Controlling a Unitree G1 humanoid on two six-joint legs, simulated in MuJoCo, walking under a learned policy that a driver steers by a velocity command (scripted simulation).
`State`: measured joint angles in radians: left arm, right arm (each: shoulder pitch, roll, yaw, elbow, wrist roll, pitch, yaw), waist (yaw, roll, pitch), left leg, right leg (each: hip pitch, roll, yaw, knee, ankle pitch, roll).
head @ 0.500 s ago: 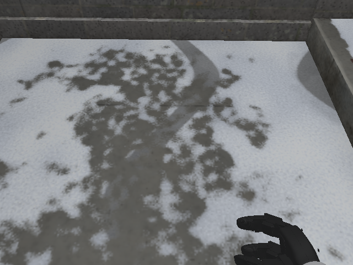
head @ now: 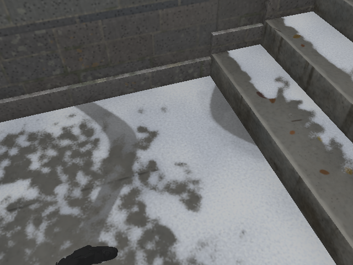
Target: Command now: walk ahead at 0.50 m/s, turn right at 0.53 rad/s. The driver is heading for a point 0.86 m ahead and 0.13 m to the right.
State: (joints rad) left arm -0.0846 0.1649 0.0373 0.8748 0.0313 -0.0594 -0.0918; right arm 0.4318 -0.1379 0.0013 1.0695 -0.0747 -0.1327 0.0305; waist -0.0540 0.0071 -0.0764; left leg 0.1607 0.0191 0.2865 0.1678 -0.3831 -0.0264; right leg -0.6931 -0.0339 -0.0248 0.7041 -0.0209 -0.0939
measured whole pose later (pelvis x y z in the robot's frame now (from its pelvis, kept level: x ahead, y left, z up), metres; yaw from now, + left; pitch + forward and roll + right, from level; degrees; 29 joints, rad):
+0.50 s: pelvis +0.30 -0.05 +0.01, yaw -17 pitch +4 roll -1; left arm 0.39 0.22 0.07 0.89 -0.02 -0.06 0.02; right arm -0.06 -0.22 -0.04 0.73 0.01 -0.13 -0.01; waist 0.10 0.03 -0.02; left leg -0.57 0.01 -0.04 0.49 0.02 -0.01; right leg -0.09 0.13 0.21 0.43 -0.38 -0.08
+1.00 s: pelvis +0.50 -0.10 +0.01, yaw -18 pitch +3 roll +2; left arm 0.06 0.21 0.04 0.74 0.02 -0.05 0.02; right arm 0.27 -0.24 -0.05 0.89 0.00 -0.06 -0.01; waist -0.06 -0.01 -0.01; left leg -0.22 -0.06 0.00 0.51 -0.34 0.03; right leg -0.44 -0.01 0.04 0.48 -0.10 -0.02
